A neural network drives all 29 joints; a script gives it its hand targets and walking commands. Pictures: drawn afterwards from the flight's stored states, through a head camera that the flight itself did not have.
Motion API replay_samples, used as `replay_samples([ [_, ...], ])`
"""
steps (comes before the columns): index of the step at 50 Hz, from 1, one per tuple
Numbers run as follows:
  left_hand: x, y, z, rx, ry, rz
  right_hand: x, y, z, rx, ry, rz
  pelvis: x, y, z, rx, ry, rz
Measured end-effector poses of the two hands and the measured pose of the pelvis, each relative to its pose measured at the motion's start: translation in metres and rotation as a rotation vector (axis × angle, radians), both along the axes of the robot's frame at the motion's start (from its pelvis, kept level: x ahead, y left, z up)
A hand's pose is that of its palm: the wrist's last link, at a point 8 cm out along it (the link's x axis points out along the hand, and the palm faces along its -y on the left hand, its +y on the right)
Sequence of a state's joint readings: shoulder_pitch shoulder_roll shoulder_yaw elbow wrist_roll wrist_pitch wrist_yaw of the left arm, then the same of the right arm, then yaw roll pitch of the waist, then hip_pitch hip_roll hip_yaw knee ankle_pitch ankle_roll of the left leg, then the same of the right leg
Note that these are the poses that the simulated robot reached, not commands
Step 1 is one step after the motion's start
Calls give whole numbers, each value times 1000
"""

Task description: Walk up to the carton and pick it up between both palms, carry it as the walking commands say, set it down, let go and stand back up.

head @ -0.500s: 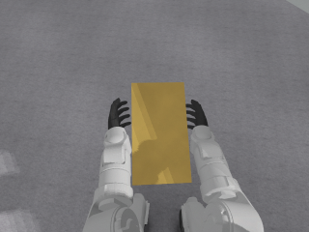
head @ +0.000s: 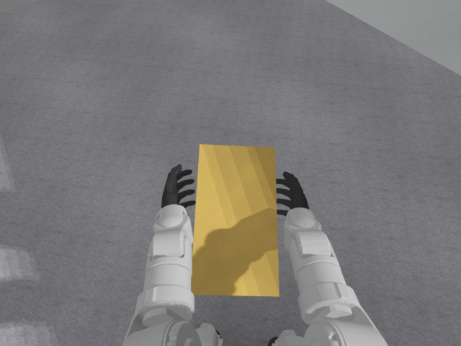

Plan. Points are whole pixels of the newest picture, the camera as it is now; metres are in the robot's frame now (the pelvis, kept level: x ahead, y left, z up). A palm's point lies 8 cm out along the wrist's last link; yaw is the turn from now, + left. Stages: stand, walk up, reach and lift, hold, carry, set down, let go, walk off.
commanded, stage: reach and lift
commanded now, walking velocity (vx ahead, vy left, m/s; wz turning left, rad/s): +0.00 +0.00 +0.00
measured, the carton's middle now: (232, 222) +0.37 +0.05 -0.09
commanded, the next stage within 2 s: none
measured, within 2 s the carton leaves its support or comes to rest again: neither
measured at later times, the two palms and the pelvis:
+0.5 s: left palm (162, 194) +0.34 +0.16 +0.07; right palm (306, 196) +0.35 -0.07 +0.06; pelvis +0.02 +0.00 +0.03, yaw +0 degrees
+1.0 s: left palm (164, 193) +0.32 +0.14 +0.10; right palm (318, 195) +0.34 -0.08 +0.09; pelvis +0.01 +0.00 +0.03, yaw +1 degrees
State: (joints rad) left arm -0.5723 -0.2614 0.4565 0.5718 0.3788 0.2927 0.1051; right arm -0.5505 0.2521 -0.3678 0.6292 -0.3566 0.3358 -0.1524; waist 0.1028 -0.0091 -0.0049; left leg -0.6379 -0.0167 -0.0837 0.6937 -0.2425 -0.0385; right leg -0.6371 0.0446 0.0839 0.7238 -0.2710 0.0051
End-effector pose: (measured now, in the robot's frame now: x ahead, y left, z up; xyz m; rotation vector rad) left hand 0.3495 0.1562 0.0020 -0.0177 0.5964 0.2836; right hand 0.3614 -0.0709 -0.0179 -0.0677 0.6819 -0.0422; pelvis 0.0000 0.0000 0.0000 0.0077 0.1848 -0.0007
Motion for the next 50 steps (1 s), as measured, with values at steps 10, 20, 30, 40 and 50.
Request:
replay_samples([
  [10, -3, 2, 29, 8, 5, -19, 0, -1, 33, -11, -11, 29, 10, 0, 17, -2, -86, -1],
  [20, -6, 3, 55, 14, 13, -35, -3, -2, 61, -22, -19, 55, 19, 2, 26, -7, -167, 3],
  [30, -14, 1, 81, 24, 19, -43, -11, -3, 88, -31, -17, 57, 22, 4, 29, -9, -255, 8],
  [40, -23, -2, 97, 16, 38, -20, -19, -4, 103, -37, 5, 36, 16, 3, 28, -6, -328, 13],
  [50, -25, -12, 100, 17, 47, -32, -23, -11, 109, -54, 15, -2, 9, 2, 26, -7, -345, 14],
])
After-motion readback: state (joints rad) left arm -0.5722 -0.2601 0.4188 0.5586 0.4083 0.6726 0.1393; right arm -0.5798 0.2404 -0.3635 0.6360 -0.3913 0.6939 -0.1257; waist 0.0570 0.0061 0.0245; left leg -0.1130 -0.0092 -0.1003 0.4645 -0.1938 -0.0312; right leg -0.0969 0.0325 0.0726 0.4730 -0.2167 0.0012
